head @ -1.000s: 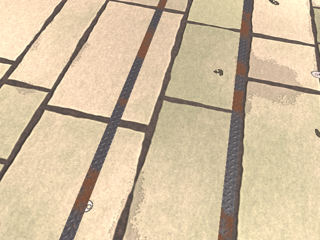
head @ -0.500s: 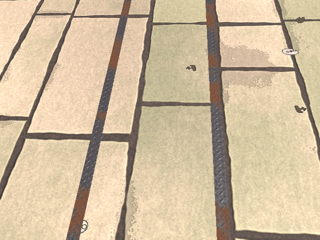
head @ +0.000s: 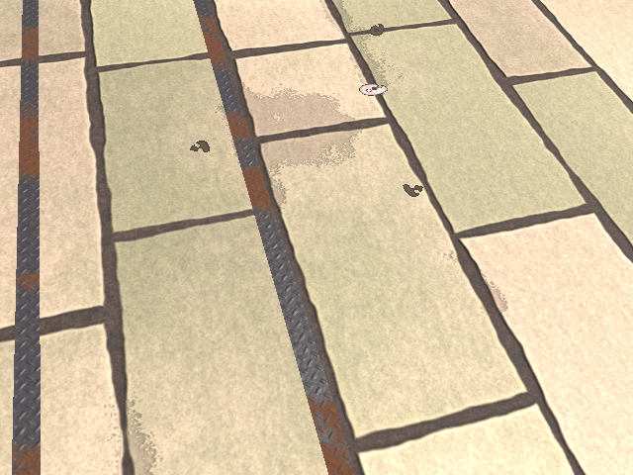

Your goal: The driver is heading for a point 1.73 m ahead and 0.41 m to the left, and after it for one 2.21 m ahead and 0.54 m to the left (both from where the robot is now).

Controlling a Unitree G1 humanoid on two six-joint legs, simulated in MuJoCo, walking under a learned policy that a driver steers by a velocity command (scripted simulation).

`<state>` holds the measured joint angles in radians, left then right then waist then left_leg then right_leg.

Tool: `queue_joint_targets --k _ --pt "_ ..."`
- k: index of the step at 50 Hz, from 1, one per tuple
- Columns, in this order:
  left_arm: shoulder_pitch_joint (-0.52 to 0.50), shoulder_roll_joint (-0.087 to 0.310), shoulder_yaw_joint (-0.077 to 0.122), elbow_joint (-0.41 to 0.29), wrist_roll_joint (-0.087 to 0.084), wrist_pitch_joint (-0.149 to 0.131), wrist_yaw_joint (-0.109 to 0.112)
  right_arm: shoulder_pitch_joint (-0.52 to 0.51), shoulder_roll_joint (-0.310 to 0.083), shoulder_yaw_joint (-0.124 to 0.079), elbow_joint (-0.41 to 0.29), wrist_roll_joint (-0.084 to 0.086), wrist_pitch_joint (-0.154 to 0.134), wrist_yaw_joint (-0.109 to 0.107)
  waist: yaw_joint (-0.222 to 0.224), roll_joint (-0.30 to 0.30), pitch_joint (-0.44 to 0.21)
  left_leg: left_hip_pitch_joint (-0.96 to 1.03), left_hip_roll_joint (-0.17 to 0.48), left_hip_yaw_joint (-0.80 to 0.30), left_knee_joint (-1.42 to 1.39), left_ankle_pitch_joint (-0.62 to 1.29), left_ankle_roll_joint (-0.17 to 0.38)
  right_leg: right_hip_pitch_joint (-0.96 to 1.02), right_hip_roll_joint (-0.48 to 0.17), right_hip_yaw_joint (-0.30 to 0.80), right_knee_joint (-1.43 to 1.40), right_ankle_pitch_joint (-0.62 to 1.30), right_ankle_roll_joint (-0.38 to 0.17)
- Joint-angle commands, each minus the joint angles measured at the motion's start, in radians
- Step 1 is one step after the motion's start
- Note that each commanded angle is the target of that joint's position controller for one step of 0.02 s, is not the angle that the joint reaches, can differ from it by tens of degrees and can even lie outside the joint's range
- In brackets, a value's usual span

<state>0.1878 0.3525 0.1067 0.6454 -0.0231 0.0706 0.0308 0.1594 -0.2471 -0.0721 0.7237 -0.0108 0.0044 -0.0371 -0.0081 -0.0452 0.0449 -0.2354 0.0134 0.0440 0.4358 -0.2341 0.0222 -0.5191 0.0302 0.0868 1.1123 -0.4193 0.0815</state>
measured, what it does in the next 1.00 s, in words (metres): walks ahead, turning left: right foot, then left foot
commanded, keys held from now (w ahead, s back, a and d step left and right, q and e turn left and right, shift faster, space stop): w+q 0.94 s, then w+e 0.06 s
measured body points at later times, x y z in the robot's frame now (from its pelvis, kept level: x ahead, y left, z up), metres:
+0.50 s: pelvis +0.12 -0.03 +0.00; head +0.15 -0.03 +0.44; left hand +0.09 +0.25 -0.12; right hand +0.33 -0.25 -0.12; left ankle +0.25 +0.15 -0.69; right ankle +0.00 -0.14 -0.74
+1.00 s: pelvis +0.38 +0.08 +0.00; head +0.41 +0.11 +0.45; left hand +0.47 +0.40 -0.08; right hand +0.57 -0.15 -0.10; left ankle +0.31 +0.13 -0.74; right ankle +0.63 -0.01 -0.68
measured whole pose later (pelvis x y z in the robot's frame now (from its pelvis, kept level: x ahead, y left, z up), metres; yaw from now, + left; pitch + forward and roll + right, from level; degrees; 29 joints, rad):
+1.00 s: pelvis +0.38 +0.08 +0.00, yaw +27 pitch +2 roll +0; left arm 0.08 0.30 0.04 0.63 0.01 -0.10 0.00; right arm 0.31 -0.28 -0.06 0.74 0.02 -0.05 0.00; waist -0.07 -0.04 0.04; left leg -0.13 -0.13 -0.14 0.35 -0.23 0.10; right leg -0.68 -0.09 0.09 0.68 0.04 0.07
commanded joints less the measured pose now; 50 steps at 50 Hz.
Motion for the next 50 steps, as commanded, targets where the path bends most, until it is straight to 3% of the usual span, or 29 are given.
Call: queue_joint_targets --k 1,3,5,7,8,9,10,11,12,13,15,17,22,27,30,31,32,33,34,35,36,37,38,39,40,42,44,47,50 --pt "-0.071 0.008 -0.015 -0.105 0.009 -0.023 -0.007 0.047 -0.171 -0.039 -0.034 0.013 -0.009 -0.005 -0.046 0.199 -0.118 0.174 0.231 -0.231 -0.18 -0.003 0.206 -0.045 -0.031 -0.019 -0.156 -0.009 -0.003" --pt "-0.064 -0.006 -0.028 -0.098 0.014 -0.039 -0.017 0.034 -0.188 -0.038 -0.026 0.024 -0.017 0.009 -0.037 0.233 -0.087 0.103 0.227 -0.241 -0.223 -0.144 0.203 0.063 -0.035 -0.071 -0.31 -0.059 -0.033" --pt "-0.065 0.019 -0.022 -0.087 0.012 -0.06 -0.023 0.043 -0.211 -0.04 -0.017 0.037 -0.021 0.022 -0.035 0.228 -0.033 0.039 0.221 -0.252 -0.221 -0.15 0.206 0.153 -0.017 -0.111 -0.457 -0.054 -0.059" --pt "0.013 0.015 -0.017 -0.043 0.01 -0.083 -0.029 0.042 -0.222 -0.038 -0.004 0.057 -0.022 0.032 0.015 0.182 -0.021 -0.029 0.2 -0.25 -0.171 -0.123 0.192 0.325 0.007 -0.141 -0.709 0.142 -0.097" --pt "0.073 0.021 -0.01 -0.017 0.01 -0.089 -0.027 0.049 -0.198 -0.029 0.001 0.056 -0.026 0.036 0.045 0.162 -0.042 -0.099 0.179 -0.243 -0.119 -0.085 0.163 0.467 0.003 -0.134 -0.766 0.193 -0.114" --pt "0.18 0.043 -0.003 0.004 0.01 -0.094 -0.018 0.021 -0.128 -0.004 -0.007 0.043 -0.037 0.043 0.095 0.117 -0.103 -0.232 0.124 -0.203 0.009 -0.116 0.099 0.667 -0.09 -0.031 -0.762 0.194 -0.137" --pt "0.28 0.134 0.017 0.012 0.025 -0.096 -0.007 -0.012 -0.023 0.025 -0.049 0.018 -0.055 0.053 0.121 -0.132 -0.169 -0.451 -0.013 -0.061 0.336 -0.277 0.009 0.828 -0.332 0.259 -0.787 0.218 -0.212" --pt "0.299 0.184 0.035 0.022 0.043 -0.109 -0.017 -0.04 -0.11 0.002 -0.076 0.045 -0.067 0.045 0.138 -0.177 -0.113 -0.547 -0.019 -0.119 0.522 -0.388 0.002 0.673 -0.475 0.45 -0.876 0.077 -0.351" --pt "0.233 0.104 0.013 0.011 0.036 -0.129 -0.021 -0.029 -0.179 -0.021 -0.063 0.059 -0.066 0.045 0.111 -0.103 -0.033 -0.586 0.024 -0.176 0.612 -0.31 0.013 0.631 -0.431 0.404 -0.917 -0.074 -0.348" --pt "0.178 0.05 -0.003 0.012 0.025 -0.144 -0.021 -0.009 -0.183 -0.029 -0.043 0.06 -0.059 0.048 0.081 -0.124 0.03 -0.625 0.037 -0.185 0.634 -0.21 0.02 0.614 -0.367 0.319 -0.946 -0.116 -0.297" --pt "0.128 0.017 -0.013 0.015 0.019 -0.157 -0.022 0.01 -0.164 -0.031 -0.018 0.043 -0.054 0.044 0.056 -0.108 0.069 -0.634 0.051 -0.199 0.639 -0.055 0.014 0.593 -0.316 0.172 -0.975 0.092 -0.24" --pt "0.133 0.003 -0.013 0.023 0.033 -0.166 -0.02 0.024 -0.118 -0.021 -0.005 0.041 -0.055 0.052 0.043 -0.069 0.045 -0.603 0.042 -0.18 0.652 0.053 0.002 0.571 -0.279 0.041 -0.968 0.339 -0.221" --pt "0.146 0.027 -0.005 0.055 0.032 -0.165 -0.012 -0.077 -0.067 0.002 -0.06 0.035 -0.051 0.069 0.06 -0.042 0.058 -0.537 0.048 -0.105 0.427 0.225 -0.037 0.501 -0.257 -0.133 -0.989 0.45 -0.221" --pt "0.201 0.072 0.005 0.104 0.011 -0.155 -0.008 -0.198 -0.06 0.016 -0.131 0.037 -0.059 0.107 0.082 -0.024 0.094 -0.48 0.038 -0.012 0.242 0.202 0.017 0.557 -0.301 -0.216 -0.953 0.572 -0.213" --pt "0.194 0.12 0.014 0.11 0.007 -0.139 -0.001 -0.144 -0.111 -0.007 -0.145 0.038 -0.055 0.116 0.016 -0.076 -0.004 -0.305 -0.049 0.071 0.218 0.069 0.086 0.619 -0.309 -0.266 -0.758 1.099 -0.186" --pt "0.189 0.133 0.015 0.107 0.008 -0.131 0.003 -0.037 -0.15 -0.027 -0.123 0.043 -0.05 0.113 -0.046 -0.089 -0.073 -0.167 -0.088 0.088 0.208 0.041 0.114 0.612 -0.301 -0.277 -0.608 1.228 -0.175" --pt "0.175 0.134 0.011 0.1 0.003 -0.129 0.007 0.121 -0.202 -0.056 -0.086 0.046 -0.044 0.101 -0.136 -0.066 -0.158 0.086 -0.119 0.074 0.143 0.098 0.156 0.505 -0.27 -0.297 -0.399 1.202 -0.146" --pt "0.185 0.099 -0.005 0.077 0.018 -0.14 0.008 0.267 -0.269 -0.08 -0.053 0.045 -0.03 0.077 -0.187 0.055 -0.241 0.407 0.003 -0.146 0.132 0.09 0.209 0.228 -0.219 -0.278 -0.088 0.756 -0.106" --pt "0.29 -0.043 -0.051 0.023 0.034 -0.168 -0.012 0.223 -0.356 -0.084 -0.073 0.042 -0.042 0.073 -0.044 0.297 -0.379 0.664 0.281 -0.774 0.001 -0.178 0.405 -0.148 -0.006 -0.142 0.257 -0.17 -0.057" --pt "0.152 0.061 -0.033 0.007 0.001 -0.205 -0.023 0.251 -0.269 -0.062 -0.089 0.036 -0.053 0.073 -0.134 0.18 -0.428 0.656 0.3 -0.879 -0.136 -0.259 0.39 -0.225 -0.019 0.047 0.326 -0.145 -0.077" --pt "0.062 0.09 -0.024 -0.03 -0.029 -0.217 -0.027 0.205 -0.227 -0.049 -0.076 0.032 -0.065 0.073 -0.124 0.147 -0.26 0.529 0.277 -0.735 -0.167 -0.186 0.342 -0.288 -0.057 0.031 0.287 -0.043 -0.093" --pt "0.05 0.075 -0.03 -0.029 -0.014 -0.225 -0.019 0.139 -0.206 -0.04 -0.083 0.036 -0.072 0.072 -0.068 0.049 -0.161 0.365 0.231 -0.616 -0.168 -0.065 0.309 -0.25 -0.104 0.023 0.198 0.038 -0.1" --pt "0.054 0.073 -0.025 -0.022 0.015 -0.223 -0.013 0.077 -0.182 -0.034 -0.094 0.031 -0.074 0.071 -0.025 0.031 -0.109 0.236 0.188 -0.528 -0.175 0.052 0.29 -0.191 -0.13 0.017 0.12 0.079 -0.091" --pt "0.079 0.076 -0.02 -0.017 0.024 -0.211 -0.014 0.044 -0.164 -0.025 -0.11 0.017 -0.076 0.066 0.011 0.057 -0.093 0.151 0.158 -0.475 -0.197 0.132 0.285 -0.128 -0.15 0.024 0.095 0.111 -0.085" --pt "0.095 0.069 -0.02 -0.016 0.03 -0.198 -0.015 0.028 -0.163 -0.025 -0.112 0.015 -0.077 0.063 0.03 0.076 -0.084 0.097 0.145 -0.453 -0.217 0.183 0.29 -0.102 -0.155 0.016 0.067 0.126 -0.07" --pt "0.094 0.048 -0.026 -0.018 0.043 -0.177 -0.015 0.036 -0.168 -0.026 -0.098 0.023 -0.082 0.054 0.039 0.074 -0.064 0.009 0.125 -0.381 -0.23 0.285 0.291 -0.084 -0.154 -0.013 -0.003 0.156 -0.036" --pt "0.019 0.023 -0.037 -0.048 0.049 -0.17 -0.012 0.063 -0.187 -0.03 -0.081 0.027 -0.081 0.043 0.021 0.074 -0.036 -0.042 0.092 -0.333 -0.232 0.314 0.274 -0.101 -0.139 -0.035 -0.119 0.252 -0.008" --pt "-0.116 -0.009 -0.052 -0.08 0.043 -0.177 -0.017 0.111 -0.197 -0.031 -0.059 0.036 -0.069 0.03 -0.033 0.103 -0.029 -0.059 0.038 -0.295 -0.199 0.252 0.219 -0.051 -0.088 -0.043 -0.377 0.448 0.001" --pt "-0.186 -0.011 -0.06 -0.082 0.023 -0.191 -0.041 0.172 -0.191 -0.022 -0.024 0.035 -0.069 0.028 -0.084 0.124 -0.037 -0.002 0.077 -0.296 -0.195 0.17 0.203 0.008 -0.07 -0.061 -0.524 0.587 -0.012"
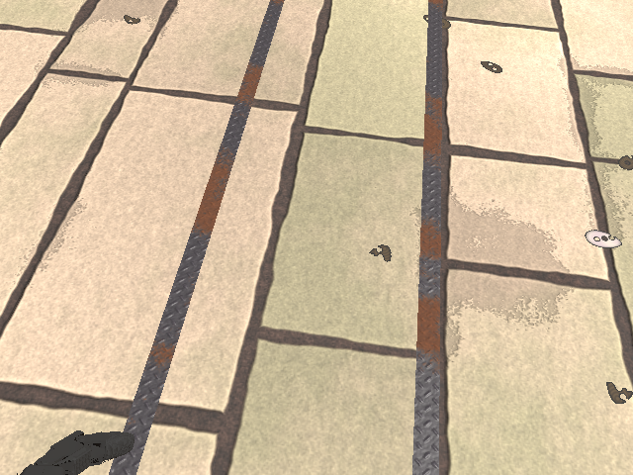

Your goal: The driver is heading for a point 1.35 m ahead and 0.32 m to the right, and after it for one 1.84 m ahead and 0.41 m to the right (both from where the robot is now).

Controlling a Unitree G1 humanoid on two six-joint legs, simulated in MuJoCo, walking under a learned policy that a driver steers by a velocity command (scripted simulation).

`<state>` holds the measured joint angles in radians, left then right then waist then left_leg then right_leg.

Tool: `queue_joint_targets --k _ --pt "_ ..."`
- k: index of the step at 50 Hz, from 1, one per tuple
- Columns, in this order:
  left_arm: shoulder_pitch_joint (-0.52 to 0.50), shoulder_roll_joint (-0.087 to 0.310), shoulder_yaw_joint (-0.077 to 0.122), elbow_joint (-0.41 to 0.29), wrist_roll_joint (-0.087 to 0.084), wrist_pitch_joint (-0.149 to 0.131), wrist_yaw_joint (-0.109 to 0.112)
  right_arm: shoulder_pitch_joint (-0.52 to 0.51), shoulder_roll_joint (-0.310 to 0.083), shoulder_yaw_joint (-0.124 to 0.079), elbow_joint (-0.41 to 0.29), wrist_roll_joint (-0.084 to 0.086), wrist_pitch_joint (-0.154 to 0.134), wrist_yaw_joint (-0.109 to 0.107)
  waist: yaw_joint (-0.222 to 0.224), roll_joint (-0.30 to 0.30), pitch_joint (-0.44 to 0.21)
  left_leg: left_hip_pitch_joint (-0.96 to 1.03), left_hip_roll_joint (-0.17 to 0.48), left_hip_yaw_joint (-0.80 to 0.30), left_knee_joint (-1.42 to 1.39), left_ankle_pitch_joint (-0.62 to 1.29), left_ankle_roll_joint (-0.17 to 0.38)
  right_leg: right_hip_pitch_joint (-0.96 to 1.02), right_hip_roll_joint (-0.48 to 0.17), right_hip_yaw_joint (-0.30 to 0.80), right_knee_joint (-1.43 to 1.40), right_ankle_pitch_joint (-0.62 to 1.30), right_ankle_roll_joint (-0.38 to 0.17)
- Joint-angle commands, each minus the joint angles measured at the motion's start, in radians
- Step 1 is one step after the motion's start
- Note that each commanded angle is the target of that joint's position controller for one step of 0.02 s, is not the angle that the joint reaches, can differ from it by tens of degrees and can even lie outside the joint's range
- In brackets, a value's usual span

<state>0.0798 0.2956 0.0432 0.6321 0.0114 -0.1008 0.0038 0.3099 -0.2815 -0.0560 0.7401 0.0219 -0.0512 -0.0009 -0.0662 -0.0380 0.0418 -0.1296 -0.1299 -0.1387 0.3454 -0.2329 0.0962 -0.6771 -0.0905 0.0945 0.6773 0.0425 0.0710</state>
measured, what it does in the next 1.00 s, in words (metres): walks ahead, turning right: right foot, then left foot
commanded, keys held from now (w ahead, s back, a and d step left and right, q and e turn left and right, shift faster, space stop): w+e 0.98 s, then w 0.02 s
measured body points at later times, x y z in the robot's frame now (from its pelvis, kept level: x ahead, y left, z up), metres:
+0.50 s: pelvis +0.29 -0.06 +0.00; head +0.32 -0.09 +0.45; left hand +0.36 +0.21 -0.11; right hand +0.47 -0.33 -0.08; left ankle +0.49 +0.09 -0.69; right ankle +0.24 -0.14 -0.74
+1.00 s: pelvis +0.55 -0.09 +0.00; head +0.58 -0.10 +0.45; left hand +0.84 +0.05 -0.08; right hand +0.44 -0.36 -0.12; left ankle +0.53 +0.04 -0.74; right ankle +0.61 -0.30 -0.68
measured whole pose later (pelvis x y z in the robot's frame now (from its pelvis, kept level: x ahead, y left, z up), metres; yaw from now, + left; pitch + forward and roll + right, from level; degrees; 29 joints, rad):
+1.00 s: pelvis +0.55 -0.09 +0.00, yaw -28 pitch +1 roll +2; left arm 0.16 0.32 0.06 0.62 -0.02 -0.03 -0.02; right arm 0.33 -0.30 -0.07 0.82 0.00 -0.09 0.00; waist -0.09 -0.05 0.04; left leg -0.02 -0.03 0.13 0.25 -0.25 0.02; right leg -0.70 -0.10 0.06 0.85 -0.07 0.02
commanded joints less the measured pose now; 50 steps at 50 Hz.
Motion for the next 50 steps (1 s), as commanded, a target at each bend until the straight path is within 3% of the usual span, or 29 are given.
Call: queue_joint_targets --k 1,4,6,7,8,9,10,11,12,13,14,15,17,19,23,28,30,31,32,33,34,35,36,37,38,40,44,47,50 --pt "-0.096 0.056 0.005 -0.073 -0.016 -0.023 -0.021 0.039 -0.157 -0.035 -0.029 0.002 -0.013 -0.007 -0.035 0.122 -0.025 -0.062 0.244 -0.128 -0.087 0.168 0.128 0.147 0.047 -0.064 -0.115 0.118 -0.016" --pt "-0.116 0.086 0.014 -0.09 -0.02 -0.027 -0.034 0.07 -0.167 -0.035 -0.004 -0.007 -0.005 -0.006 -0.035 0.138 -0.011 0.113 0.324 -0.168 -0.029 0.283 0.114 0.074 0.049 -0.061 -0.161 -0.024 -0.078" --pt "-0.056 0.106 0.024 -0.082 -0.024 -0.026 -0.036 0.056 -0.179 -0.038 0.003 -0.009 0.001 -0.008 0.005 0.149 -0.029 0.174 0.331 -0.139 0.045 0.528 0.09 0.141 0.077 -0.088 -0.183 -0.131 -0.127" --pt "0.051 0.128 0.039 -0.052 -0.023 -0.026 -0.033 0.036 -0.178 -0.036 0.001 -0.012 0.004 -0.009 0.066 0.137 -0.095 0.175 0.294 -0.089 0.168 0.725 0.072 0.285 0.113 -0.119 -0.216 -0.111 -0.161" --pt "0.203 0.165 0.053 -0.02 -0.016 -0.025 -0.032 0.019 -0.161 -0.025 -0.015 -0.024 0.006 -0.011 0.138 0.108 -0.221 0.088 0.25 -0.038 0.372 0.738 0.044 0.531 0.058 -0.054 -0.187 -0.037 -0.216" --pt "0.322 0.251 0.073 -0.009 -0.001 -0.024 -0.033 0.107 -0.104 -0.005 -0.038 -0.033 -0.007 -0.01 0.133 -0.08 -0.375 -0.233 0.119 0.03 0.724 0.39 -0.028 0.91 -0.147 0.314 -0.181 -0.061 -0.361" --pt "0.362 0.216 0.07 0.019 -0.029 -0.015 -0.042 0.133 -0.09 0.006 -0.036 -0.029 -0.024 -0.005 0.128 -0.257 -0.4 -0.499 0.024 0.036 0.938 -0.27 -0.077 1.049 -0.257 0.67 -0.336 -0.252 -0.446" --pt "0.319 0.149 0.05 0.007 -0.042 -0.009 -0.04 0.048 -0.163 -0.008 -0.06 -0.011 -0.04 0.005 0.144 -0.137 -0.271 -0.618 0.091 -0.022 0.996 -0.251 -0.068 0.979 -0.243 0.652 -0.38 -0.415 -0.4" --pt "0.265 0.128 0.043 -0.009 -0.027 0.001 -0.034 -0.053 -0.162 -0.006 -0.084 0.003 -0.053 0.012 0.145 -0.041 -0.156 -0.637 0.131 0.0 0.977 -0.178 -0.063 0.85 -0.204 0.527 -0.397 -0.386 -0.367" --pt "0.232 0.121 0.039 -0.012 -0.017 0.007 -0.034 -0.108 -0.146 -0.003 -0.1 -0.012 -0.063 0.015 0.123 0.038 -0.062 -0.634 0.158 0.02 0.9 -0.128 -0.065 0.721 -0.159 0.437 -0.422 -0.28 -0.353" --pt "0.214 0.108 0.034 -0.018 -0.012 0.007 -0.031 -0.11 -0.143 -0.008 -0.103 -0.03 -0.065 0.013 0.096 0.045 -0.048 -0.591 0.188 0.021 0.82 -0.082 -0.071 0.658 -0.125 0.381 -0.436 -0.181 -0.34" --pt "0.202 0.107 0.032 -0.022 -0.01 0.008 -0.029 -0.096 -0.131 -0.007 -0.104 -0.039 -0.064 0.012 0.075 0.015 -0.05 -0.549 0.195 0.03 0.769 -0.061 -0.085 0.62 -0.094 0.348 -0.451 -0.108 -0.337" --pt "0.201 0.11 0.033 -0.016 -0.019 0.01 -0.022 -0.077 -0.111 -0.003 -0.098 -0.044 -0.055 0.008 0.058 -0.027 -0.061 -0.517 0.195 0.053 0.689 -0.05 -0.12 0.573 -0.067 0.289 -0.464 -0.007 -0.346" --pt "0.222 0.136 0.042 -0.001 -0.026 0.013 -0.01 -0.129 -0.094 0.004 -0.113 -0.044 -0.047 0.001 0.068 -0.029 -0.047 -0.516 0.183 0.071 0.571 0.002 -0.152 0.525 -0.048 0.24 -0.47 0.051 -0.347" --pt "0.281 0.16 0.051 0.032 -0.035 0.032 0.01 -0.283 -0.061 0.017 -0.141 -0.037 -0.053 0.006 0.121 -0.043 -0.038 -0.414 0.135 0.076 0.297 0.251 -0.171 0.457 0.007 0.19 -0.446 0.013 -0.289" --pt "0.336 0.152 0.052 0.063 -0.044 0.055 0.019 -0.376 -0.091 0.002 -0.167 -0.019 -0.07 0.021 0.14 -0.056 -0.038 -0.344 0.1 0.04 0.146 0.262 -0.144 0.538 -0.026 0.304 -0.367 -0.083 -0.26" --pt "0.317 0.157 0.057 0.062 -0.041 0.064 0.022 -0.346 -0.116 -0.011 -0.161 -0.014 -0.078 0.021 0.113 -0.083 -0.037 -0.289 0.103 0.034 0.115 0.188 -0.117 0.569 -0.042 0.351 -0.317 -0.064 -0.247" --pt "0.299 0.149 0.056 0.058 -0.04 0.067 0.022 -0.284 -0.13 -0.022 -0.146 -0.014 -0.082 0.018 0.077 -0.09 -0.057 -0.2 0.104 0.049 0.078 0.182 -0.094 0.559 -0.028 0.35 -0.269 -0.025 -0.232" --pt "0.283 0.121 0.047 0.048 -0.035 0.067 0.018 -0.186 -0.157 -0.037 -0.127 -0.021 -0.086 0.01 0.026 -0.077 -0.126 -0.031 0.143 0.039 0.059 0.187 -0.057 0.519 0.018 0.315 -0.152 0.018 -0.203" --pt "0.278 0.065 0.026 0.025 -0.018 0.063 0.014 -0.026 -0.211 -0.054 -0.114 -0.035 -0.085 0.0 -0.04 0.017 -0.271 0.233 0.309 -0.113 0.091 0.135 0.012 0.393 0.076 0.236 0.115 -0.119 -0.168" --pt "0.426 0.004 0.005 0.005 -0.042 0.055 0.013 0.049 -0.27 -0.069 -0.08 -0.038 -0.067 0.002 0.022 0.328 -0.385 0.525 0.526 -0.536 0.035 -0.034 0.174 0.053 0.208 0.103 0.403 -0.619 -0.106" --pt "0.428 0.104 0.021 0.027 -0.054 0.054 0.017 0.035 -0.185 -0.054 -0.087 -0.016 -0.061 0.008 0.009 0.265 -0.314 0.474 0.546 -0.634 -0.017 -0.232 0.168 -0.073 0.12 0.103 0.542 -0.627 -0.091" --pt "0.324 0.156 0.038 0.021 -0.05 0.059 0.017 -0.006 -0.127 -0.039 -0.095 -0.015 -0.056 0.005 -0.014 0.167 -0.181 0.351 0.498 -0.484 -0.037 -0.218 0.124 -0.102 0.087 0.089 0.582 -0.53 -0.08" --pt "0.269 0.151 0.04 0.01 -0.039 0.063 0.018 -0.051 -0.112 -0.032 -0.096 -0.023 -0.052 0.005 0.001 0.105 -0.104 0.233 0.455 -0.358 -0.058 -0.101 0.1 -0.079 0.056 0.057 0.573 -0.457 -0.069" --pt "0.232 0.139 0.043 -0.003 -0.029 0.062 0.014 -0.077 -0.093 -0.026 -0.087 -0.026 -0.05 0.006 0.015 0.103 -0.05 0.147 0.417 -0.273 -0.084 -0.003 0.092 -0.068 0.031 0.049 0.538 -0.41 -0.064" --pt "0.232 0.1 0.039 -0.015 -0.039 0.069 0.002 -0.093 -0.081 -0.022 -0.072 -0.034 -0.054 0.004 0.045 0.15 -0.027 0.051 0.371 -0.146 -0.135 0.087 0.081 -0.011 -0.006 0.027 0.503 -0.364 -0.062" --pt "0.168 0.056 0.025 -0.053 -0.032 0.077 -0.006 -0.084 -0.124 -0.038 -0.031 -0.025 -0.065 0.004 0.049 0.121 -0.008 0.024 0.383 -0.011 -0.191 0.233 0.113 -0.053 -0.032 0.006 0.395 -0.282 -0.042" --pt "0.113 0.05 0.018 -0.065 -0.033 0.068 -0.021 -0.086 -0.149 -0.042 -0.012 -0.025 -0.059 0.002 0.035 0.101 -0.007 0.046 0.363 0.103 -0.192 0.319 0.096 -0.037 -0.03 -0.016 0.242 -0.125 -0.045" --pt "0.004 0.029 0.007 -0.095 -0.032 0.056 -0.039 -0.041 -0.172 -0.042 0.016 -0.016 -0.05 0.001 -0.008 0.083 0.014 0.062 0.355 0.177 -0.187 0.334 0.074 0.014 -0.009 -0.063 0.077 -0.023 -0.066"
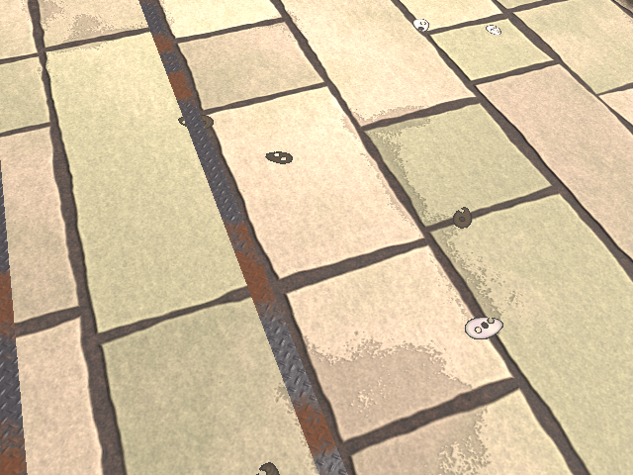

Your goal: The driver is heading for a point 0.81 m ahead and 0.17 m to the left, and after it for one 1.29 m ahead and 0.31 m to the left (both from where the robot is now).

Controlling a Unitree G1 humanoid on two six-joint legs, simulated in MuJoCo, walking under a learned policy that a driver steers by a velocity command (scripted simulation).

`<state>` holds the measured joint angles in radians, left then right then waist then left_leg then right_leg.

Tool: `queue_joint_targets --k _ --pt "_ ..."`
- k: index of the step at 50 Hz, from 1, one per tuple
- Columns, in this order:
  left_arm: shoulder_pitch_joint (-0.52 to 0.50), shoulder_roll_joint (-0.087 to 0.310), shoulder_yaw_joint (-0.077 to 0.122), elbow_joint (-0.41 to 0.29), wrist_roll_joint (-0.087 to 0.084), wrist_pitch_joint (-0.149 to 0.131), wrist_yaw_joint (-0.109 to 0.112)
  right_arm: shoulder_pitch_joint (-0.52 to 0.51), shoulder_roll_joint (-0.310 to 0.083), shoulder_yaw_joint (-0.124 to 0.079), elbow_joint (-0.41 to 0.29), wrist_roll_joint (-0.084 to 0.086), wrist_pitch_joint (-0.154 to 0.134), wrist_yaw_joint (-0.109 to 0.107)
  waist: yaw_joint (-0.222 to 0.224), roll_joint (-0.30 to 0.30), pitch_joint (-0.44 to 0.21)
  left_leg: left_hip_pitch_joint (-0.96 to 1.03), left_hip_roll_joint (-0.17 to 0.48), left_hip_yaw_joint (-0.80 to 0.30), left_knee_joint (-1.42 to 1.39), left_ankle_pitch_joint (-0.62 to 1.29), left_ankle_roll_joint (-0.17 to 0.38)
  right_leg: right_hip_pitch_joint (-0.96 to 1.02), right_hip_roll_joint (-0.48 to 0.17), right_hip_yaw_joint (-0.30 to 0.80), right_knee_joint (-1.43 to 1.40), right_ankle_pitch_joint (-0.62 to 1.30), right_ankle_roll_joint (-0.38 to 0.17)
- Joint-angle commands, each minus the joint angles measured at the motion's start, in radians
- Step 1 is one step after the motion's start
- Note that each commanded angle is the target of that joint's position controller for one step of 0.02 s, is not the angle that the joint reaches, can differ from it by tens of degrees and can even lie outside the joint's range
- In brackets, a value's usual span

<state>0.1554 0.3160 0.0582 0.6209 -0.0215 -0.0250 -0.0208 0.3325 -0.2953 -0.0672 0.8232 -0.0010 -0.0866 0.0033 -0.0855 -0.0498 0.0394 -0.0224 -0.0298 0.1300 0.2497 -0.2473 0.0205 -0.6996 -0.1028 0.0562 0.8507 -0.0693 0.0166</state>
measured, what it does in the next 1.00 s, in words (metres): walks ahead, turning left: right foot, then left foot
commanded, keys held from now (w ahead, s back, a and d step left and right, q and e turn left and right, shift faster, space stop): w+q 1.00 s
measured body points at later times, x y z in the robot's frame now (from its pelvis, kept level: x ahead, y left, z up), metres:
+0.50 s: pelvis +0.27 -0.05 +0.00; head +0.29 -0.05 +0.45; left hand +0.29 +0.24 -0.11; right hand +0.45 -0.30 -0.11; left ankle +0.40 +0.13 -0.68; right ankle +0.22 -0.15 -0.74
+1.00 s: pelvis +0.53 +0.06 +0.01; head +0.56 +0.10 +0.45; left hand +0.62 +0.38 -0.08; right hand +0.70 -0.17 -0.10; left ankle +0.48 +0.12 -0.74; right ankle +0.76 -0.06 -0.68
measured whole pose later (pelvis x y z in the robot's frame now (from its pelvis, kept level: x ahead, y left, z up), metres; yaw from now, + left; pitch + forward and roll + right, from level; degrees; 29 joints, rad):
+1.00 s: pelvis +0.53 +0.06 +0.01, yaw +25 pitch +2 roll -1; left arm 0.06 0.30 0.06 0.69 0.01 -0.09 0.00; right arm 0.33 -0.28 -0.06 0.73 0.02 -0.05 0.00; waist -0.06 -0.03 0.04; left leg -0.15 -0.11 -0.11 0.34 -0.20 0.09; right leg -0.66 -0.09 0.10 0.76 -0.06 0.07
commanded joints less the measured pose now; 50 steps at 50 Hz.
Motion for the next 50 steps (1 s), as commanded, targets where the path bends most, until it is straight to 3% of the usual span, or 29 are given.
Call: queue_joint_targets --k 1,3,5,6,7,8,9,10,11,12,13,15,17,19,24,27,30,32,33,34,35,36,37,38,39,40,41,45,50 --pt "-0.104 -0.003 -0.013 -0.097 0.001 -0.022 -0.018 -0.031 -0.162 -0.03 -0.05 0.014 -0.011 0.0 0.0 0.088 0.024 -0.038 0.262 -0.091 -0.092 0.343 0.15 0.059 0.014 -0.032 -0.141 0.081 -0.022" --pt "-0.154 0.001 -0.015 -0.123 -0.001 -0.027 -0.026 0.014 -0.179 -0.031 -0.018 0.03 0.0 0.007 0.001 0.092 0.047 0.01 0.29 -0.109 -0.083 0.37 0.154 0.072 0.035 -0.045 -0.211 0.019 -0.047" --pt "-0.154 0.031 -0.005 -0.132 0.006 -0.033 -0.029 0.024 -0.203 -0.034 0.002 0.043 0.016 0.008 0.032 0.111 0.041 0.068 0.312 -0.127 -0.02 0.524 0.147 0.122 0.061 -0.073 -0.275 -0.075 -0.076" --pt "-0.099 0.058 0.008 -0.12 0.011 -0.036 -0.027 0.02 -0.218 -0.035 0.008 0.045 0.022 0.006 0.075 0.128 0.001 0.079 0.305 -0.124 0.056 0.68 0.134 0.222 0.089 -0.092 -0.309 -0.094 -0.093" --pt "0.037 0.096 0.031 -0.08 0.014 -0.037 -0.022 0.007 -0.217 -0.029 0.013 0.046 0.027 0.004 0.159 0.122 -0.08 0.04 0.269 -0.091 0.211 0.792 0.109 0.428 0.119 -0.116 -0.369 -0.031 -0.12" --pt "0.191 0.156 0.058 -0.038 0.02 -0.032 -0.007 0.014 -0.184 -0.013 0.007 0.034 0.021 0.002 0.229 0.112 -0.19 -0.121 0.223 -0.071 0.418 0.681 0.071 0.717 0.065 -0.063 -0.331 0.03 -0.149" --pt "0.308 0.269 0.08 -0.029 0.047 -0.026 0.011 0.084 -0.065 0.027 -0.038 0.008 0.003 0.011 0.221 -0.105 -0.373 -0.522 0.082 -0.045 0.827 0.149 -0.006 1.131 -0.243 0.361 -0.329 -0.025 -0.285" --pt "0.319 0.22 0.065 -0.037 0.043 -0.025 0.013 0.096 -0.087 0.025 -0.014 0.022 -0.013 0.013 0.229 -0.15 -0.511 -0.613 0.009 -0.225 1.015 -0.339 -0.016 1.135 -0.35 0.641 -0.47 -0.057 -0.345" --pt "0.265 0.157 0.044 -0.027 0.037 -0.029 0.009 0.019 -0.172 -0.006 -0.035 0.054 -0.013 0.015 0.228 -0.085 -0.344 -0.695 0.062 -0.26 1.069 -0.298 -0.012 1.007 -0.306 0.483 -0.491 -0.086 -0.294" --pt "0.209 0.123 0.033 -0.015 0.026 -0.034 0.007 -0.035 -0.155 -0.003 -0.054 0.057 -0.011 0.014 0.192 -0.078 -0.209 -0.718 0.109 -0.221 1.03 -0.223 -0.009 0.869 -0.255 0.33 -0.517 -0.07 -0.26" --pt "0.149 0.086 0.024 -0.006 0.023 -0.04 0.003 -0.056 -0.136 -0.003 -0.053 0.042 -0.003 0.008 0.156 -0.048 -0.134 -0.693 0.14 -0.208 0.975 -0.153 -0.013 0.746 -0.208 0.238 -0.557 -0.056 -0.235" --pt "0.075 0.047 0.018 0.001 0.03 -0.064 -0.003 0.001 -0.105 -0.008 -0.028 0.033 0.029 0.002 0.091 -0.079 -0.081 -0.572 0.172 -0.215 0.934 -0.046 -0.026 0.583 -0.163 0.117 -0.647 -0.027 -0.216" --pt "0.051 0.045 0.024 0.022 0.035 -0.085 -0.001 0.014 -0.064 -0.004 -0.024 0.034 0.052 -0.002 0.066 -0.051 -0.049 -0.562 0.171 -0.219 0.918 0.005 -0.041 0.526 -0.164 0.04 -0.703 0.035 -0.226" --pt "0.052 0.052 0.03 0.047 0.043 -0.093 0.007 -0.032 -0.059 -0.006 -0.042 0.031 0.061 -0.006 0.065 -0.032 -0.012 -0.616 0.172 -0.24 0.853 0.079 -0.05 0.529 -0.16 -0.031 -0.727 0.075 -0.22" --pt "0.088 0.096 0.046 0.092 0.036 -0.084 0.028 -0.173 -0.028 0.007 -0.09 0.021 0.05 0.023 0.109 0.0 0.036 -0.627 0.156 -0.189 0.561 0.295 -0.037 0.588 -0.15 -0.173 -0.745 0.104 -0.193" --pt "0.132 0.124 0.058 0.123 0.02 -0.07 0.033 -0.263 -0.028 0.013 -0.135 0.021 0.051 0.041 0.141 0.018 0.071 -0.654 0.152 -0.154 0.46 0.277 -0.009 0.673 -0.184 -0.207 -0.732 0.11 -0.185" --pt "0.148 0.146 0.069 0.146 0.002 -0.047 0.034 -0.305 -0.044 0.008 -0.174 0.02 0.054 0.055 0.142 0.012 0.075 -0.665 0.131 -0.111 0.407 0.17 0.032 0.776 -0.208 -0.234 -0.662 0.215 -0.164" --pt "0.131 0.176 0.077 0.146 -0.005 -0.033 0.038 -0.262 -0.072 -0.008 -0.185 0.02 0.059 0.058 0.102 -0.018 0.017 -0.553 0.068 -0.047 0.402 0.07 0.071 0.805 -0.203 -0.263 -0.527 0.539 -0.14" --pt "0.117 0.185 0.078 0.143 -0.009 -0.024 0.04 -0.171 -0.101 -0.027 -0.169 0.023 0.062 0.056 0.046 -0.024 -0.044 -0.426 0.021 -0.015 0.393 0.04 0.096 0.792 -0.185 -0.283 -0.383 0.682 -0.123" --pt "0.106 0.173 0.071 0.139 -0.014 -0.018 0.042 -0.014 -0.153 -0.059 -0.129 0.027 0.065 0.046 -0.04 -0.001 -0.129 -0.196 -0.034 -0.005 0.335 0.086 0.132 0.71 -0.14 -0.312 -0.166 0.688 -0.087" --pt "0.13 0.125 0.051 0.12 0.013 -0.026 0.045 0.132 -0.251 -0.096 -0.098 0.032 0.076 0.024 -0.087 0.129 -0.216 0.097 0.08 -0.226 0.301 0.114 0.194 0.46 -0.087 -0.313 0.153 0.342 -0.032" --pt "0.213 -0.013 0.008 0.068 0.041 -0.053 0.035 0.08 -0.339 -0.101 -0.118 0.034 0.063 0.022 0.046 0.35 -0.3 0.355 0.304 -0.813 0.162 -0.109 0.38 0.047 0.132 -0.169 0.469 -0.525 0.029" --pt "0.1 0.075 0.018 0.06 0.003 -0.088 0.023 0.088 -0.249 -0.074 -0.149 0.028 0.043 0.032 -0.032 0.201 -0.367 0.384 0.353 -0.953 0.033 -0.196 0.381 -0.053 0.12 0.037 0.545 -0.535 0.007" --pt "0.021 0.113 0.028 0.033 -0.029 -0.106 0.017 0.059 -0.198 -0.06 -0.141 0.021 0.028 0.035 -0.033 0.155 -0.233 0.298 0.336 -0.821 0.017 -0.128 0.337 -0.125 0.079 0.032 0.517 -0.436 -0.018" --pt "0.01 0.103 0.024 0.036 -0.014 -0.117 0.024 0.005 -0.172 -0.051 -0.145 0.025 0.021 0.034 0.009 0.081 -0.155 0.163 0.292 -0.702 0.028 -0.021 0.303 -0.092 0.034 0.03 0.436 -0.348 -0.032" --pt "0.013 0.106 0.03 0.047 0.015 -0.118 0.031 -0.058 -0.14 -0.042 -0.157 0.022 0.021 0.03 0.048 0.066 -0.109 0.041 0.254 -0.607 0.027 0.097 0.279 -0.027 0.004 0.031 0.35 -0.293 -0.027" --pt "0.034 0.112 0.036 0.052 0.024 -0.109 0.03 -0.093 -0.117 -0.032 -0.177 0.009 0.02 0.024 0.08 0.088 -0.102 -0.035 0.228 -0.556 0.008 0.18 0.272 0.041 -0.014 0.04 0.313 -0.253 -0.022" --pt "0.012 0.067 0.027 0.041 0.039 -0.073 0.029 -0.075 -0.147 -0.039 -0.174 0.013 0.016 0.001 0.094 0.081 -0.066 -0.16 0.18 -0.438 -0.031 0.364 0.275 0.08 0.004 0.003 0.142 -0.151 0.036" --pt "-0.172 0.026 0.006 -0.003 0.028 -0.079 0.015 -0.01 -0.161 -0.043 -0.149 0.023 0.031 -0.021 0.024 0.128 -0.028 -0.213 0.111 -0.382 -0.014 0.234 0.203 0.15 0.074 -0.01 -0.224 0.136 0.062"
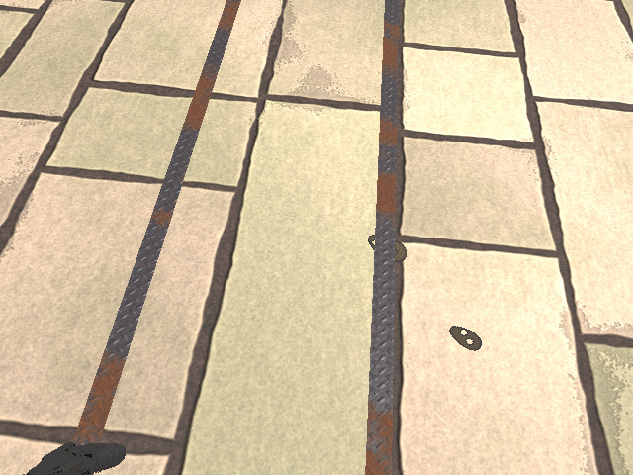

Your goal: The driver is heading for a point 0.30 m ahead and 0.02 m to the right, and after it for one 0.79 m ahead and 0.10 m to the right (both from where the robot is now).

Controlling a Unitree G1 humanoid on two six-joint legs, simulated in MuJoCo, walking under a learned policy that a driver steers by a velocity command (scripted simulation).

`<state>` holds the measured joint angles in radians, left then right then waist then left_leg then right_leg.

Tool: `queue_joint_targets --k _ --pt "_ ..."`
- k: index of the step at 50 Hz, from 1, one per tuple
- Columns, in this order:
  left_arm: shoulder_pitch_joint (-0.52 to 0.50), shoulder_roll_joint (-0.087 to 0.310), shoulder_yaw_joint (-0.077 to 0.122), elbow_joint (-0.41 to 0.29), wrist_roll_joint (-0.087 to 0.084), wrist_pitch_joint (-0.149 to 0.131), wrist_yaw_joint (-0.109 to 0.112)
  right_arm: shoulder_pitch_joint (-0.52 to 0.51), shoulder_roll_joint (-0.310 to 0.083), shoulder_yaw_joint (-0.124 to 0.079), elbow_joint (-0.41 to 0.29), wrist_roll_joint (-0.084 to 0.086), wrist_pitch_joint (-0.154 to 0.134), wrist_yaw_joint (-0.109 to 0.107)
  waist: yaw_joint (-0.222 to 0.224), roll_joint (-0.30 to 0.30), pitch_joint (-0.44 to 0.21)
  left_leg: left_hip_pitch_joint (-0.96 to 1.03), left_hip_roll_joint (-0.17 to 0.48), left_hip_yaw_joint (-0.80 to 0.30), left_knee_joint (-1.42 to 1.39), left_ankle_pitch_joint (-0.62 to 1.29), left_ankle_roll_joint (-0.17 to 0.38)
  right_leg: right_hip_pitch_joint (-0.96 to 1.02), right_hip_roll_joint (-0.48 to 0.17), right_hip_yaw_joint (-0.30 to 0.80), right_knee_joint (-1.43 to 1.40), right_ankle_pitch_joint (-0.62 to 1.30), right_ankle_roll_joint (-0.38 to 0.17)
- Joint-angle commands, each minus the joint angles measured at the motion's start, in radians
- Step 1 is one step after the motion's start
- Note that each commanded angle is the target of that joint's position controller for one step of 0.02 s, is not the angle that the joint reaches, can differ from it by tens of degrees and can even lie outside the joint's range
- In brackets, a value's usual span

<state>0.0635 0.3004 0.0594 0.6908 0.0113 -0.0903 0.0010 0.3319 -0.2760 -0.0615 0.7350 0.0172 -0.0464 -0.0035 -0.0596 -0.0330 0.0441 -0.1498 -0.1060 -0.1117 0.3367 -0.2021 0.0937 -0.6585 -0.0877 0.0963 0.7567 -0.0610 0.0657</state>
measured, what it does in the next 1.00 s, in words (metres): walks ahead: right foot, then left foot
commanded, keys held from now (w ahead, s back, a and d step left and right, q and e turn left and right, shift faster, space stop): w+q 0.18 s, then w+e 0.82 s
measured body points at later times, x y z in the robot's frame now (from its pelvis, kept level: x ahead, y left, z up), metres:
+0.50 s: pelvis +0.27 -0.04 +0.00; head +0.31 -0.04 +0.45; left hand +0.25 +0.24 -0.12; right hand +0.52 -0.25 -0.08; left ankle +0.39 +0.13 -0.71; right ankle +0.26 -0.15 -0.75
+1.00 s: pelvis +0.52 +0.00 -0.01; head +0.55 -0.01 +0.44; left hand +0.77 +0.20 -0.09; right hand +0.48 -0.30 -0.13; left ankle +0.44 +0.13 -0.75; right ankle +0.65 -0.18 -0.70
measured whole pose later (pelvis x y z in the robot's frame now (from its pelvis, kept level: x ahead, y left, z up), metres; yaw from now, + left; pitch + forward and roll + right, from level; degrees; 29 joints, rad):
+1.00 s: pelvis +0.52 +0.00 -0.01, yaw -12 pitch +1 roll +3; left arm 0.12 0.30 0.06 0.66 -0.02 -0.02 -0.04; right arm 0.34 -0.29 -0.08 0.82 0.00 -0.08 0.00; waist -0.09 -0.05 0.03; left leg 0.03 -0.01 0.18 0.24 -0.28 0.00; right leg -0.67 -0.10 0.03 0.75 -0.03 0.00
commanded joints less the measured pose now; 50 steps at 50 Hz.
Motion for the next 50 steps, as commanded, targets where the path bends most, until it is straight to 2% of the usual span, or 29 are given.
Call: queue_joint_targets --k 1,3,6,8,9,10,11,12,13,14,15,16,18,20,22,27,29,30,31,32,33,34,35,36,37,39,41,46,50 --pt "-0.108 0.045 0.004 -0.081 -0.011 -0.017 -0.011 0.008 -0.184 -0.05 -0.053 0.006 -0.007 -0.016 -0.013 0.114 -0.029 -0.086 0.194 -0.158 -0.096 0.162 0.125 0.129 0.072 -0.052 -0.168 0.152 0.011" --pt "-0.141 0.063 0.008 -0.094 -0.018 -0.026 -0.021 0.036 -0.183 -0.051 -0.04 0.011 -0.001 -0.018 -0.023 0.119 -0.025 -0.045 0.216 -0.208 -0.058 0.131 0.119 0.143 0.083 -0.032 -0.224 0.15 0.0" --pt "-0.115 0.098 0.022 -0.091 -0.02 -0.039 -0.03 0.035 -0.176 -0.052 -0.038 0.01 0.009 -0.024 0.003 0.147 -0.031 0.038 0.25 -0.294 0.029 0.138 0.099 0.178 0.085 -0.006 -0.275 0.053 -0.036" --pt "0.009 0.125 0.041 -0.059 -0.018 -0.048 -0.024 0.005 -0.159 -0.049 -0.048 0.007 0.014 -0.022 0.073 0.166 -0.074 0.033 0.22 -0.301 0.134 0.231 0.068 0.344 0.095 -0.036 -0.326 0.016 -0.079" --pt "0.128 0.16 0.055 -0.041 -0.003 -0.053 -0.017 -0.002 -0.114 -0.032 -0.062 -0.001 0.012 -0.016 0.131 0.13 -0.183 -0.029 0.166 -0.253 0.318 0.224 0.036 0.561 0.016 0.019 -0.311 0.009 -0.128" --pt "0.268 0.235 0.071 -0.022 0.019 -0.051 -0.013 0.094 -0.047 -0.01 -0.077 -0.003 0.007 -0.017 0.13 -0.058 -0.353 -0.276 0.051 -0.126 0.637 -0.007 -0.032 0.916 -0.193 0.322 -0.311 -0.094 -0.247" --pt "0.338 0.228 0.075 0.031 0.0 -0.04 -0.028 0.184 -0.051 0.0 -0.069 0.018 -0.001 -0.018 0.107 -0.31 -0.394 -0.515 0.007 -0.074 0.868 -0.385 -0.068 1.027 -0.314 0.708 -0.438 -0.354 -0.352" --pt "0.295 0.144 0.052 0.02 -0.022 -0.037 -0.031 0.128 -0.136 -0.017 -0.054 0.023 -0.005 -0.016 0.125 -0.176 -0.251 -0.603 0.059 -0.107 0.956 -0.335 -0.072 0.929 -0.282 0.677 -0.482 -0.504 -0.329" --pt "0.245 0.105 0.039 0.014 -0.02 -0.027 -0.028 0.019 -0.157 -0.021 -0.072 0.013 -0.007 -0.013 0.132 -0.086 -0.141 -0.613 0.093 -0.066 0.968 -0.261 -0.073 0.807 -0.236 0.53 -0.487 -0.458 -0.3" --pt "0.2 0.095 0.03 0.013 -0.012 -0.018 -0.029 -0.054 -0.148 -0.019 -0.095 -0.005 -0.014 -0.01 0.114 -0.035 -0.066 -0.605 0.127 -0.022 0.921 -0.206 -0.071 0.684 -0.193 0.431 -0.506 -0.343 -0.295" --pt "0.178 0.08 0.022 0.014 -0.007 -0.015 -0.028 -0.087 -0.139 -0.021 -0.104 -0.018 -0.022 -0.008 0.095 -0.028 -0.033 -0.574 0.163 -0.01 0.85 -0.158 -0.069 0.606 -0.158 0.368 -0.524 -0.233 -0.294" --pt "0.171 0.075 0.017 0.014 -0.003 -0.015 -0.027 -0.084 -0.12 -0.019 -0.106 -0.019 -0.027 -0.004 0.077 -0.047 -0.031 -0.526 0.176 0.0 0.798 -0.134 -0.072 0.558 -0.128 0.328 -0.539 -0.146 -0.291" --pt "0.181 0.08 0.018 0.022 -0.018 -0.015 -0.025 -0.08 -0.085 -0.008 -0.109 -0.022 -0.033 0.0 0.063 -0.072 -0.052 -0.485 0.179 0.031 0.684 -0.141 -0.088 0.532 -0.102 0.275 -0.553 -0.025 -0.308" --pt "0.197 0.121 0.03 0.032 -0.029 -0.01 -0.015 -0.14 -0.056 0.007 -0.13 -0.029 -0.039 0.003 0.074 -0.065 -0.048 -0.447 0.172 0.056 0.526 -0.095 -0.108 0.494 -0.09 0.22 -0.568 0.031 -0.316" --pt "0.215 0.15 0.039 0.042 -0.034 -0.001 -0.006 -0.211 -0.04 0.018 -0.141 -0.025 -0.047 0.009 0.095 -0.059 -0.043 -0.369 0.149 0.067 0.373 0.034 -0.122 0.445 -0.067 0.173 -0.57 0.036 -0.299" --pt "0.305 0.158 0.041 0.071 -0.044 0.023 0.001 -0.313 -0.081 0.007 -0.165 -0.005 -0.062 0.022 0.12 -0.061 -0.042 -0.237 0.105 0.048 0.188 0.172 -0.128 0.449 -0.079 0.219 -0.515 -0.037 -0.26" --pt "0.302 0.157 0.042 0.07 -0.044 0.031 0.006 -0.281 -0.103 -0.006 -0.159 -0.002 -0.069 0.02 0.082 -0.068 -0.049 -0.135 0.108 0.049 0.129 0.16 -0.105 0.439 -0.077 0.247 -0.46 -0.082 -0.23" --pt "0.302 0.136 0.036 0.069 -0.04 0.033 0.007 -0.224 -0.119 -0.017 -0.141 -0.005 -0.069 0.015 0.05 -0.066 -0.069 -0.036 0.113 0.056 0.103 0.138 -0.086 0.412 -0.049 0.242 -0.405 -0.086 -0.208" --pt "0.29 0.097 0.023 0.059 -0.032 0.031 0.005 -0.126 -0.153 -0.032 -0.126 -0.014 -0.071 0.005 -0.004 -0.047 -0.124 0.117 0.178 0.008 0.094 0.103 -0.052 0.347 0.004 0.206 -0.267 -0.094 -0.173" --pt "0.296 0.02 -0.002 0.034 -0.01 0.026 0.005 0.034 -0.221 -0.05 -0.107 -0.026 -0.065 -0.006 -0.061 0.117 -0.259 0.347 0.379 -0.183 0.095 0.063 0.009 0.207 0.085 0.097 0.051 -0.321 -0.126" --pt "0.385 0.014 -0.007 -0.004 -0.045 0.016 0.008 0.07 -0.267 -0.063 -0.08 -0.03 -0.047 0.004 -0.01 0.4 -0.315 0.465 0.545 -0.575 -0.018 -0.213 0.136 -0.059 0.137 0.012 0.302 -0.547 -0.1" --pt "0.359 0.109 0.017 0.02 -0.058 0.019 0.013 0.031 -0.182 -0.044 -0.086 -0.019 -0.047 0.01 -0.022 0.255 -0.201 0.378 0.508 -0.569 -0.062 -0.349 0.126 -0.138 0.075 0.051 0.423 -0.487 -0.09" --pt "0.294 0.131 0.027 0.012 -0.054 0.025 0.01 -0.005 -0.134 -0.03 -0.088 -0.015 -0.048 0.01 -0.021 0.195 -0.111 0.295 0.467 -0.426 -0.068 -0.281 0.097 -0.159 0.051 0.043 0.454 -0.401 -0.088" --pt "0.281 0.114 0.027 0.019 -0.047 0.032 0.01 -0.056 -0.106 -0.02 -0.089 -0.021 -0.051 0.012 0.005 0.141 -0.076 0.215 0.423 -0.32 -0.088 -0.158 0.082 -0.125 0.024 0.033 0.446 -0.33 -0.077" --pt "0.259 0.104 0.029 0.011 -0.039 0.038 0.007 -0.092 -0.081 -0.014 -0.082 -0.025 -0.051 0.013 0.023 0.141 -0.043 0.158 0.394 -0.242 -0.108 -0.06 0.081 -0.112 0.001 0.03 0.416 -0.284 -0.07" --pt "0.244 0.068 0.025 -0.001 -0.041 0.051 -0.003 -0.119 -0.079 -0.017 -0.068 -0.03 -0.059 0.011 0.046 0.16 -0.021 0.075 0.363 -0.118 -0.153 0.068 0.077 -0.059 -0.026 0.011 0.389 -0.225 -0.058" --pt "0.212 0.047 0.02 -0.023 -0.037 0.058 -0.008 -0.115 -0.097 -0.026 -0.05 -0.027 -0.067 0.008 0.051 0.133 -0.016 0.062 0.365 -0.041 -0.178 0.167 0.092 -0.071 -0.032 0.005 0.346 -0.172 -0.044" --pt "0.089 0.022 0.003 -0.073 -0.033 0.053 -0.033 -0.098 -0.15 -0.042 -0.012 -0.021 -0.06 -0.002 0.021 0.093 0.003 0.074 0.351 0.134 -0.194 0.274 0.081 -0.034 -0.026 -0.039 0.073 0.042 -0.046" --pt "-0.024 0.03 -0.001 -0.124 -0.034 0.054 -0.055 -0.047 -0.189 -0.054 0.023 -0.002 -0.045 -0.005 -0.008 0.082 0.035 0.138 0.376 0.207 -0.179 0.288 0.053 -0.002 -0.009 -0.089 -0.071 0.059 -0.085"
